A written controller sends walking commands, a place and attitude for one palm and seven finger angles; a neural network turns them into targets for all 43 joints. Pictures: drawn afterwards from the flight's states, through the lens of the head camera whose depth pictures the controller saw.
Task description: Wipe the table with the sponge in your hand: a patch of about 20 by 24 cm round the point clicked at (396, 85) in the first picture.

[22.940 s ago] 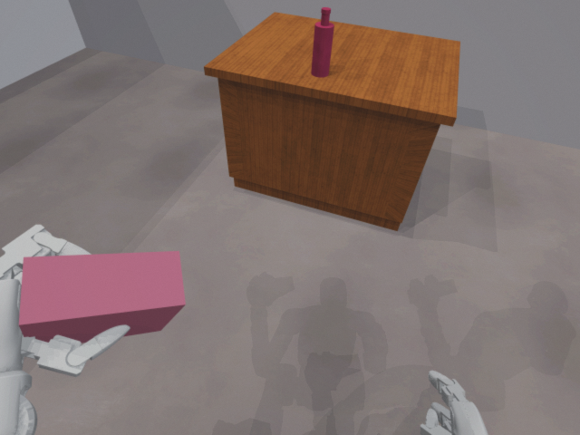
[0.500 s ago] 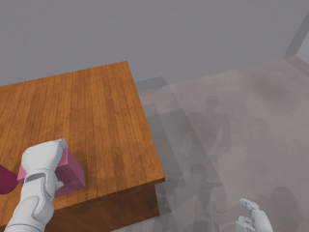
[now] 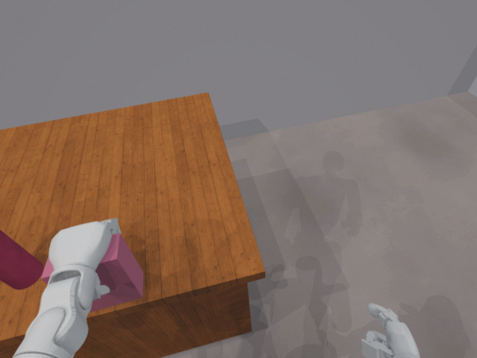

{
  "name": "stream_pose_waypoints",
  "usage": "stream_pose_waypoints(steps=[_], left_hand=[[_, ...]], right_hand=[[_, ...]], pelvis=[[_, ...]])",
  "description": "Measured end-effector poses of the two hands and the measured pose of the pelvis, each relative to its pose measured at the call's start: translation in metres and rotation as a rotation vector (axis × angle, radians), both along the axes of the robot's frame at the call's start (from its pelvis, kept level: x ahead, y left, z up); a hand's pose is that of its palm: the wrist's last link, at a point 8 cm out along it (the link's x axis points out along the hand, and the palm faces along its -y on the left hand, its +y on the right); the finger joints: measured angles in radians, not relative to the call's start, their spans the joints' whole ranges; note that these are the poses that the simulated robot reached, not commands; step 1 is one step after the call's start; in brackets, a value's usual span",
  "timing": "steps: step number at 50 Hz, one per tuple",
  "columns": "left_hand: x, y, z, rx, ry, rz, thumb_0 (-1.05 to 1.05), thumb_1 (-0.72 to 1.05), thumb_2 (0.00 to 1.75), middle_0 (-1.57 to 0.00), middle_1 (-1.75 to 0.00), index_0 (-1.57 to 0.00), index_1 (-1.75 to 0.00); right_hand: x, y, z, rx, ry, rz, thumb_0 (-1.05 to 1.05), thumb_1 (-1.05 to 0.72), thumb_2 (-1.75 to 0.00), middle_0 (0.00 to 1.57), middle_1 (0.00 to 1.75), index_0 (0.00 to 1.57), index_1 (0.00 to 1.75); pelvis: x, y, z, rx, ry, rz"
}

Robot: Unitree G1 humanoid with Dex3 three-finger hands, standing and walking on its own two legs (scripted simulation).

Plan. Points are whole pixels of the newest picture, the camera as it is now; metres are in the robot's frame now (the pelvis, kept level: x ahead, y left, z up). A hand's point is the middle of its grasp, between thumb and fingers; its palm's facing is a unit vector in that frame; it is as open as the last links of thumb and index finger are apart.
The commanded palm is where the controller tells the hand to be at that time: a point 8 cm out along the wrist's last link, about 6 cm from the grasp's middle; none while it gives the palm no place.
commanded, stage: move the sponge above the wiping area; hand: left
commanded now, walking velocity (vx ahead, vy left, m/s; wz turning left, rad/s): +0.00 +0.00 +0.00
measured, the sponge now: (104, 281) +0.24 +0.30 -0.04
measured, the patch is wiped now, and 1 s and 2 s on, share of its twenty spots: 0.00 0.00 0.00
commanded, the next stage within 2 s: none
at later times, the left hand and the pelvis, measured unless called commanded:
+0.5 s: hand (110, 263) +0.25 +0.27 +0.01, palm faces -0.14 -0.07 -0.99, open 9.8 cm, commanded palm +0.25 +0.29 +0.09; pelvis -0.01 -0.01 +0.00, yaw +0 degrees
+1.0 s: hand (102, 249) +0.27 +0.29 +0.02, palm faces -0.05 -0.02 -1.00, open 9.8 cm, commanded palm +0.25 +0.31 +0.09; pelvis +0.01 +0.00 +0.00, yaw -1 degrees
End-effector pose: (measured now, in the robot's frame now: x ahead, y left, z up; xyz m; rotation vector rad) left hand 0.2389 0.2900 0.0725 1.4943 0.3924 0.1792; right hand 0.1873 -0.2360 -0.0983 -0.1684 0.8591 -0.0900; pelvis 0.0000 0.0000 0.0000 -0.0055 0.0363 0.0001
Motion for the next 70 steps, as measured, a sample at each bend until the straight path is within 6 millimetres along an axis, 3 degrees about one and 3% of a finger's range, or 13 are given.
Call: stream_pose_waypoints(steps=[6,12,17,23,28,34,39,44,49,54,59,64,70], left_hand=[[0.004,-0.017,0.005,0.021,-0.074,-0.105,0.00,-0.47,1.06,-0.77,-1.35,-0.77,-1.35],[0.006,0.004,0.027,0.077,-0.154,0.015,0.00,-0.47,1.06,-0.76,-1.35,-0.76,-1.35],[-0.004,0.016,0.015,0.053,-0.039,0.119,0.00,-0.47,1.06,-0.76,-1.36,-0.76,-1.36],[-0.002,-0.010,-0.010,-0.014,0.051,-0.029,0.00,-0.47,1.06,-0.76,-1.35,-0.76,-1.36],[0.014,-0.024,0.007,0.039,-0.082,-0.149,0.00,-0.47,1.06,-0.77,-1.35,-0.77,-1.35],[0.028,0.005,0.030,0.088,-0.163,0.041,0.00,-0.47,1.06,-0.76,-1.35,-0.76,-1.35],[0.018,0.024,0.007,0.058,0.030,0.163,0.00,-0.47,1.06,-0.76,-1.36,-0.76,-1.36],[0.009,0.008,-0.017,-0.030,0.113,0.025,0.00,-0.47,1.06,-0.76,-1.36,-0.76,-1.36],[0.013,-0.008,0.001,0.020,-0.047,-0.148,0.00,-0.47,1.06,-0.77,-1.35,-0.77,-1.35],[0.018,0.019,0.027,0.085,-0.178,-0.010,0.00,-0.47,1.06,-0.76,-1.35,-0.76,-1.35],[0.010,0.041,0.012,0.055,-0.043,0.175,0.00,-0.47,1.06,-0.76,-1.36,-0.76,-1.36],[0.005,0.014,-0.015,-0.040,0.082,0.046,0.00,-0.47,1.06,-0.76,-1.36,-0.76,-1.36],[0.009,-0.019,0.005,0.011,-0.086,-0.185,0.00,-0.47,1.06,-0.77,-1.35,-0.77,-1.35]], right_hand=[[-0.006,0.002,-0.001,-0.010,0.012,0.003,0.01,-0.91,-0.89,0.20,0.30,0.20,0.30],[-0.012,0.001,-0.003,0.017,0.022,-0.019,0.01,-0.91,-0.89,0.20,0.30,0.20,0.30],[-0.013,-0.003,-0.002,0.019,0.019,-0.023,0.01,-0.91,-0.89,0.20,0.30,0.20,0.30],[-0.013,-0.010,0.000,-0.034,0.012,0.000,0.01,-0.91,-0.89,0.20,0.30,0.20,0.30],[-0.016,-0.014,-0.002,-0.047,0.023,-0.016,0.01,-0.91,-0.89,0.20,0.30,0.20,0.30],[-0.019,-0.015,-0.008,0.002,0.049,-0.053,0.01,-0.91,-0.89,0.20,0.30,0.20,0.30],[-0.017,-0.018,-0.008,0.009,0.060,-0.059,0.01,-0.91,-0.89,0.20,0.30,0.20,0.30],[-0.011,-0.024,-0.003,-0.054,0.054,-0.036,0.01,-0.91,-0.89,0.20,0.30,0.20,0.30],[-0.003,-0.024,-0.001,-0.085,0.042,-0.029,0.01,-0.91,-0.89,0.20,0.30,0.20,0.30],[0.004,-0.015,-0.003,-0.030,0.031,-0.044,0.01,-0.91,-0.89,0.20,0.30,0.20,0.30],[0.008,-0.003,-0.003,0.009,0.028,-0.035,0.01,-0.91,-0.89,0.20,0.30,0.20,0.30],[0.009,0.004,0.001,-0.019,0.012,0.003,0.01,-0.91,-0.89,0.20,0.30,0.20,0.30],[0.005,0.009,0.002,-0.035,0.010,0.015,0.01,-0.91,-0.89,0.20,0.30,0.20,0.30]], pelvis=[[-0.004,0.000,-0.001,0.000,-0.005,-0.009],[-0.006,-0.003,0.000,0.001,-0.010,-0.014],[-0.007,-0.004,0.001,0.002,-0.017,-0.005],[-0.010,-0.005,0.000,0.000,-0.016,0.003],[-0.009,-0.008,-0.001,0.000,-0.003,-0.012],[-0.004,-0.010,0.000,0.003,0.009,-0.020],[0.003,-0.010,0.001,0.004,0.012,-0.015],[0.008,-0.008,0.000,-0.001,0.010,-0.006],[0.011,-0.005,-0.002,-0.006,0.017,-0.015],[0.010,-0.002,-0.002,-0.004,0.027,-0.016],[0.010,0.001,0.000,-0.003,0.024,-0.005],[0.008,0.005,0.000,-0.006,0.016,0.006],[0.004,0.007,-0.002,-0.009,0.008,-0.006]])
